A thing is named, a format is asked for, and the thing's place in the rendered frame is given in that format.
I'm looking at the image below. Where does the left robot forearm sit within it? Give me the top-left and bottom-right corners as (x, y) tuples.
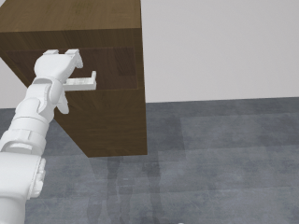
(0, 75), (63, 157)

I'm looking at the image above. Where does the cabinet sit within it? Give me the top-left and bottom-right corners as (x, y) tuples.
(0, 0), (148, 158)

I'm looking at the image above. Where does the handle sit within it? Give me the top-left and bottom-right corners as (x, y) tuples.
(63, 71), (97, 91)

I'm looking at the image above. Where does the left robot hand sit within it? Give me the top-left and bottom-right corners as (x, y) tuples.
(34, 49), (83, 114)

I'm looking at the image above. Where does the drawer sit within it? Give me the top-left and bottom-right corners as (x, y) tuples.
(5, 46), (137, 91)

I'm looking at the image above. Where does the left robot upper arm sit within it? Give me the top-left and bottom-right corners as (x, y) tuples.
(0, 151), (46, 224)

